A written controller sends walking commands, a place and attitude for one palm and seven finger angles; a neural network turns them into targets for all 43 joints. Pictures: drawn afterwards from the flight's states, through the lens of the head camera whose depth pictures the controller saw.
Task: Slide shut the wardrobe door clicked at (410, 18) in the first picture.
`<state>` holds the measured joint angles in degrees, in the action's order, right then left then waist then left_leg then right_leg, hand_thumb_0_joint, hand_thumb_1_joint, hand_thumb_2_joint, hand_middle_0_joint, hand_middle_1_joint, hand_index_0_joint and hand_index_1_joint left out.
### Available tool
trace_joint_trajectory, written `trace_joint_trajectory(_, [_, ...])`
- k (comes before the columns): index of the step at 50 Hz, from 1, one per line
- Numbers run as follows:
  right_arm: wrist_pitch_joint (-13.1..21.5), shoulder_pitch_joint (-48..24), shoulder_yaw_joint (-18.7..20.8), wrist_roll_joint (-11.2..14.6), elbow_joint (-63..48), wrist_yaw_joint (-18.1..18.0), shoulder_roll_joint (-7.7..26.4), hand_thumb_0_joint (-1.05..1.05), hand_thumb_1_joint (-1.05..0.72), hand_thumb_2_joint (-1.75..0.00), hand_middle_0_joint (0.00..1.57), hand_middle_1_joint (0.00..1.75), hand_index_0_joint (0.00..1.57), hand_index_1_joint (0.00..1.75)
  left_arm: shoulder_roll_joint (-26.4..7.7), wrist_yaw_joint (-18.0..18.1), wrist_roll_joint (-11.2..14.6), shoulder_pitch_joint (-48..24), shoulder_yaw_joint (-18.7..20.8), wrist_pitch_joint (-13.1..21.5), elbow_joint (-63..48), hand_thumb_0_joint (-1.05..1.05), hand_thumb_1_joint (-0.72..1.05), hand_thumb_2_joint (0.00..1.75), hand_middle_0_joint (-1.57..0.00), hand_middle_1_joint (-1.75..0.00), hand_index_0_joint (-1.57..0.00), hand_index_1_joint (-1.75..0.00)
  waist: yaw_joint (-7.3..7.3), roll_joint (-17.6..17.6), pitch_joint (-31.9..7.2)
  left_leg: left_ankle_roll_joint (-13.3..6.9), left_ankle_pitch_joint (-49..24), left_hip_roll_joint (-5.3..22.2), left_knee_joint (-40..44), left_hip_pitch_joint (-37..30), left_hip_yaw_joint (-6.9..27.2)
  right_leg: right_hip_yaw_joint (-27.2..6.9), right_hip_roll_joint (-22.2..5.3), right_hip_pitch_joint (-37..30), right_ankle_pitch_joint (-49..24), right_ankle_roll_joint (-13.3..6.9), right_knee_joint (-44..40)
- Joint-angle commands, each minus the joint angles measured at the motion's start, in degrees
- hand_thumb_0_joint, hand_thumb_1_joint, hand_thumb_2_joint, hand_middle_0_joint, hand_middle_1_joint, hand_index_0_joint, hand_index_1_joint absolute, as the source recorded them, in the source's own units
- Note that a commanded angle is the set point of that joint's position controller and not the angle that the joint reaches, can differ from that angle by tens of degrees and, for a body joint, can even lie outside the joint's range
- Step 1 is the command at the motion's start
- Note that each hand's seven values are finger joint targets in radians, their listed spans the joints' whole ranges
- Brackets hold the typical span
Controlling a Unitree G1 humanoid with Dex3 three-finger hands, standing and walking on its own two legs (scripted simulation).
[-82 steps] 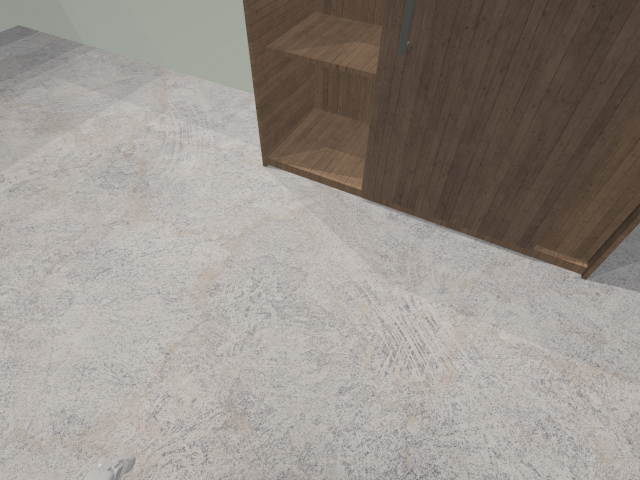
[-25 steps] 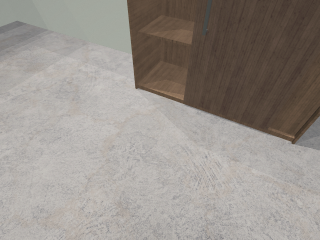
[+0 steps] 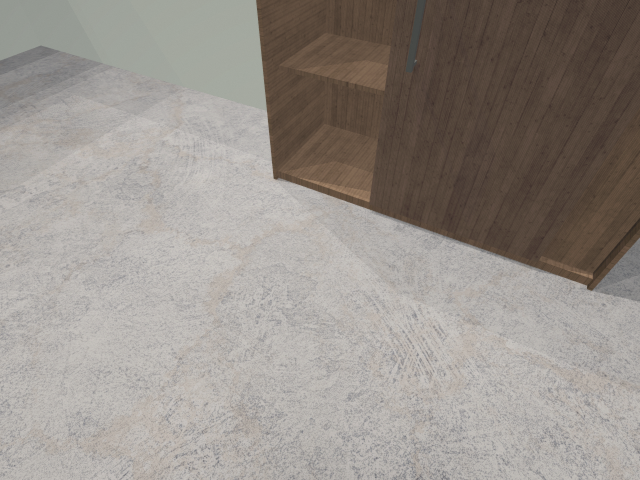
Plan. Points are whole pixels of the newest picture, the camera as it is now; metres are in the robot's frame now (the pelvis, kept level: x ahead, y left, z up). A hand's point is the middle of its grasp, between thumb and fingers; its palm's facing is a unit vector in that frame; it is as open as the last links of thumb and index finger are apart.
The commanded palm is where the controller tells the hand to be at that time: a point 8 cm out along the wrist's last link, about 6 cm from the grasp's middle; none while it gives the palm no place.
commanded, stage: walk to a spot facing it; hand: right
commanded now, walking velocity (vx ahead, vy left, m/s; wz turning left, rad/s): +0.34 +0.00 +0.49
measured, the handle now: (421, 13) +1.33 -0.23 +0.10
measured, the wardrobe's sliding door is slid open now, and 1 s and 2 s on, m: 0.51 0.51 0.51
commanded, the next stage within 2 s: turn to face it in 1.78 s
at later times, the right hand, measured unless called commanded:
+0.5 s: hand out of the picture +0.05 -0.18 -0.19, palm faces -0.06 +0.99 -0.11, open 7.4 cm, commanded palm none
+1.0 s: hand (376, 275) +0.55 -0.09 -0.16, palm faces -0.47 +0.86 -0.18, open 7.4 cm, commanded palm none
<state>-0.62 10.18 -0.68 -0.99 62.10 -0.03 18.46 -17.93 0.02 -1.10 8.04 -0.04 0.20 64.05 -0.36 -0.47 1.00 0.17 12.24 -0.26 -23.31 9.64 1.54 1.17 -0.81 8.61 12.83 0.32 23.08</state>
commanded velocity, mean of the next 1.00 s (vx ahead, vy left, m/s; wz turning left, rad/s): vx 0.36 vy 0.00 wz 0.36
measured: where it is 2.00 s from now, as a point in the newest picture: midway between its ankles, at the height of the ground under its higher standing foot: (276, 345)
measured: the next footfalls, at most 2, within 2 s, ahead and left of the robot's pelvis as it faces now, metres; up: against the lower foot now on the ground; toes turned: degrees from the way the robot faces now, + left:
right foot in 0.52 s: +0.28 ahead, -0.12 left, +0.00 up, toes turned +3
left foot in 1.06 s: +0.45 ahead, +0.18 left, +0.00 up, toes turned +32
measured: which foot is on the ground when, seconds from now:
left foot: down 0.00-0.52, up 0.54-1.00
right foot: down 0.00-0.22, up 0.24-0.50, down 0.52-1.00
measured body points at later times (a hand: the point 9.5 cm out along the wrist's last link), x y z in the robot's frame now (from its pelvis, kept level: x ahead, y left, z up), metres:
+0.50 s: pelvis +0.14 -0.02 -0.02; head +0.17 -0.04 +0.43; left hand +0.21 +0.23 -0.14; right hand +0.06 -0.23 -0.17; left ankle +0.01 +0.12 -0.74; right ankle +0.23 -0.11 -0.74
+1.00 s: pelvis +0.33 +0.01 -0.01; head +0.37 +0.03 +0.44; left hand +0.13 +0.17 -0.15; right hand +0.57 -0.13 -0.15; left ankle +0.41 +0.17 -0.72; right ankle +0.24 -0.12 -0.74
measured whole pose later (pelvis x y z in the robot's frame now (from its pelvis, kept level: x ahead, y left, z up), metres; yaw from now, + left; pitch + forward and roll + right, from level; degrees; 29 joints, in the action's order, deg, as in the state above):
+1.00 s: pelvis +0.33 +0.01 -0.01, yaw +23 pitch +0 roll +0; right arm -0.7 2.5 3.5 -2.2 53.5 2.3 11.7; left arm -9.3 0.8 -2.1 27.4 2.4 3.9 64.7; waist 4.7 -0.3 4.8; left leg -2.8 11.1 3.5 -38.6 30.3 -7.2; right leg 19.7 -4.5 -4.2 23.8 1.3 20.8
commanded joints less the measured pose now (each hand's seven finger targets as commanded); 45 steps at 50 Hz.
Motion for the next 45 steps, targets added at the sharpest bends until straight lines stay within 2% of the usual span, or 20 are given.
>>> trace_joint_trajectory(1, [-0.5,3.6,2.3,-0.5,-3.8,0.5,5.4,0.0,-0.9,-0.9,0.2,0.3,0.2,0.3,-7.4,0.3,-0.4,3.4,2.2,-0.2,-3.4,0.0,0.9,0.9,-0.2,-0.3,-0.2,-0.3,0.06,1.6,6.5,-2.5,21.5,2.4,2.0,10.2,6.6,-6.0,-7.4,5.5,25.2,-2.7,-5.5])
trace_joint_trajectory(4, [0.3,6.3,3.1,-0.4,-5.6,1.3,3.2,0.0,-0.9,-0.9,0.2,0.3,0.2,0.3,-8.1,0.5,-0.2,6.4,3.3,0.6,-4.8,0.0,0.9,0.9,-0.2,-0.3,-0.2,-0.3,0.49,4.2,5.5,-3.2,18.3,-0.1,-6.1,13.7,4.7,-9.2,-10.9,3.0,26.1,-5.5,-4.7])
trace_joint_trajectory(7, [1.3,8.3,3.6,-0.5,-6.6,1.8,-0.4,0.0,-0.9,-0.9,0.2,0.3,0.2,0.3,-8.7,0.6,0.0,6.9,4.4,1.5,-5.8,0.0,0.9,0.9,-0.2,-0.3,-0.2,-0.3,-0.24,9.0,3.7,-2.1,11.4,-1.3,-14.0,12.4,-2.7,-11.3,-16.3,2.9,23.8,-8.0,-5.8])
trace_joint_trajectory(9, [1.9,13.0,4.2,-0.7,-5.5,1.7,-0.2,0.0,-0.9,-0.9,0.2,0.3,0.2,0.3,-6.3,0.4,0.0,5.1,4.1,1.7,-6.7,0.0,0.9,0.9,-0.2,-0.3,-0.2,-0.3,-3.01,4.0,5.2,-3.1,10.8,-0.2,-7.3,3.4,0.1,-5.2,-12.1,11.5,19.7,-5.3,4.6])
trace_joint_trajectory(11, [3.3,23.6,5.8,-0.6,-2.0,0.2,6.4,0.0,-0.9,-0.9,0.2,0.3,0.2,0.3,-0.3,0.0,0.3,-1.1,2.9,2.5,-10.9,0.0,0.9,0.9,-0.2,-0.3,-0.2,-0.3,-6.55,-20.3,5.6,-12.3,7.5,17.2,9.5,-10.7,31.5,7.1,-0.9,33.1,21.7,0.5,32.0])
trace_joint_trajectory(12, [3.7,27.3,5.7,-0.1,-1.3,-0.7,5.9,0.0,-0.9,-0.9,0.2,0.3,0.2,0.3,-1.2,0.1,0.0,-6.0,2.7,3.1,-12.9,0.0,0.9,0.9,-0.2,-0.3,-0.2,-0.3,-8.58,-15.9,6.1,-16.1,-2.6,20.1,10.4,-12.8,37.6,1.8,-2.6,37.4,21.3,0.2,38.2])
trace_joint_trajectory(14, [3.9,24.5,5.3,-0.7,-1.5,-1.5,3.7,0.0,-0.9,-0.9,0.2,0.3,0.2,0.3,0.4,0.0,0.0,-5.9,2.9,3.8,-12.9,0.0,0.9,0.9,-0.2,-0.3,-0.2,-0.3,-5.33,-5.2,4.8,-17.2,-10.6,19.5,5.7,-14.4,30.4,-0.6,-5.6,38.5,17.7,0.5,40.5])
trace_joint_trajectory(19, [4.3,17.4,5.0,-0.9,-2.5,-1.1,1.9,0.0,-0.9,-0.9,0.2,0.3,0.2,0.3,4.3,-1.2,0.6,-2.3,3.1,2.8,-12.0,0.0,0.9,0.9,-0.2,-0.3,-0.2,-0.3,-0.86,-7.5,3.5,-11.5,-6.1,12.7,8.6,-0.5,16.6,3.1,-4.0,22.8,7.6,1.0,26.2])
trace_joint_trajectory(22, [4.1,15.3,5.4,-0.6,-2.4,-0.9,1.7,0.0,-0.9,-0.9,0.2,0.3,0.2,0.3,4.0,-1.2,0.7,0.7,3.3,3.3,-11.4,0.0,0.9,0.9,-0.2,-0.3,-0.2,-0.3,0.99,-7.5,3.8,-8.6,-5.6,9.8,6.6,4.6,12.6,5.5,-2.0,11.1,1.9,0.8,15.9])
trace_joint_trajectory(24, [4.0,13.6,5.9,-0.3,-2.6,-0.7,0.9,0.0,-0.9,-0.9,0.2,0.3,0.2,0.3,1.6,-0.1,0.6,11.3,4.1,3.9,-8.1,0.0,0.9,0.9,-0.2,-0.3,-0.2,-0.3,5.53,-2.7,-0.3,-6.5,-9.0,5.9,-5.0,10.8,9.2,5.3,-1.5,-6.8,-1.0,0.3,8.4])
trace_joint_trajectory(25, [3.7,14.5,5.7,0.1,-3.2,-0.4,-1.9,0.0,-0.9,-0.9,0.2,0.3,0.2,0.3,-3.2,0.8,0.0,19.8,5.5,4.3,-5.8,0.0,0.9,0.9,-0.2,-0.3,-0.2,-0.3,8.37,7.4,-5.9,-4.7,-3.1,1.8,-19.9,16.8,5.5,-5.0,-10.0,-18.0,5.3,-1.6,4.1])
trace_joint_trajectory(26, [3.7,15.8,5.2,0.4,-4.8,0.3,-5.1,0.0,-0.9,-0.9,0.2,0.3,0.2,0.3,-8.7,1.0,-0.7,26.1,6.6,4.5,-4.8,0.0,0.9,0.9,-0.2,-0.3,-0.2,-0.3,8.8,21.9,-9.8,-2.0,20.2,-4.0,-39.9,26.2,-1.8,-26.6,-26.2,-22.3,10.8,-6.6,-6.3])
trace_joint_trajectory(27, [3.8,13.8,5.3,-0.1,-5.6,0.0,-4.1,0.0,-0.9,-0.9,0.2,0.3,0.2,0.3,-7.2,1.2,-0.3,22.8,5.9,3.9,-5.3,0.0,0.9,0.9,-0.2,-0.3,-0.2,-0.3,7.59,15.2,-7.6,-3.0,19.3,-1.1,-48.1,28.1,2.0,-31.3,-29.0,-15.6,19.9,-9.1,-11.2])
trace_joint_trajectory(28, [3.7,10.7,4.9,-0.3,-6.1,0.1,-4.7,0.0,-0.9,-0.9,0.2,0.3,0.2,0.3,-4.8,1.3,-0.2,18.1,5.5,3.9,-6.9,0.0,0.9,0.9,-0.2,-0.3,-0.2,-0.3,6.08,10.2,-2.9,-3.0,15.7,2.0,-53.0,30.9,1.4,-29.5,-28.7,-9.3,21.8,-10.4,-11.9])
trace_joint_trajectory(30, [2.9,9.1,5.2,-1.1,-5.6,1.2,-5.7,0.0,-0.9,-0.9,0.2,0.3,0.2,0.3,1.3,1.2,-0.5,12.2,3.9,4.6,-7.8,0.0,0.9,0.9,-0.2,-0.3,-0.2,-0.3,2.39,6.2,4.9,-2.3,7.5,5.7,-51.7,29.3,0.5,-16.4,-23.0,1.6,15.0,-7.7,-12.9])
trace_joint_trajectory(32, [1.5,11.3,5.3,-1.3,-5.0,1.6,-7.1,0.0,-0.9,-0.9,0.2,0.3,0.2,0.3,3.5,1.4,-0.3,11.1,3.4,5.3,-7.2,0.0,0.9,0.9,-0.2,-0.3,-0.2,-0.3,-0.09,7.6,4.6,-1.5,3.3,6.3,-48.7,25.6,-0.5,-5.3,-19.2,5.5,6.4,-6.2,-12.8])
trace_joint_trajectory(34, [0.8,10.9,5.5,-1.3,-5.6,1.7,-7.5,0.0,-0.9,-0.9,0.2,0.3,0.2,0.3,4.2,1.5,-0.3,11.8,3.9,5.9,-6.8,0.0,0.9,0.9,-0.2,-0.3,-0.2,-0.3,-0.98,6.8,3.5,-0.7,0.1,6.8,-46.5,27.0,-0.9,-1.1,-18.3,3.5,0.5,-6.9,-13.2])
trace_joint_trajectory(39, [0.3,1.6,5.1,-1.5,-9.4,2.4,-6.9,0.0,-0.9,-0.9,0.2,0.3,0.2,0.3,2.8,1.4,-0.2,15.7,3.9,6.1,-5.1,0.0,0.9,0.9,-0.2,-0.3,-0.2,-0.3,0.45,4.4,4.9,0.4,-4.7,7.9,-34.9,32.8,-2.9,4.1,-18.1,-4.9,-9.1,-8.0,-13.6])
trace_joint_trajectory(43, [0.7,-7.6,4.2,-1.2,-12.0,2.5,-6.9,0.0,-0.9,-0.9,0.2,0.3,0.2,0.3,2.1,1.3,-0.6,20.3,3.7,5.5,-3.2,0.0,0.9,0.9,-0.2,-0.3,-0.2,-0.3,3.63,5.1,5.8,-0.5,-3.9,6.4,-22.0,29.6,-6.8,7.5,-18.2,-9.4,-18.6,-7.5,-11.6])
trace_joint_trajectory(45, [0.9,-9.9,4.0,-1.0,-12.8,2.5,-7.1,0.0,-0.9,-0.9,0.2,0.3,0.2,0.3,1.6,1.2,-0.8,20.9,3.6,5.1,-2.4,0.0,0.9,0.9,-0.2,-0.3,-0.2,-0.3,3.87,6.0,6.7,-1.4,-3.5,5.1,-17.9,27.1,-8.2,9.7,-18.2,-9.8,-21.3,-7.1,-10.8])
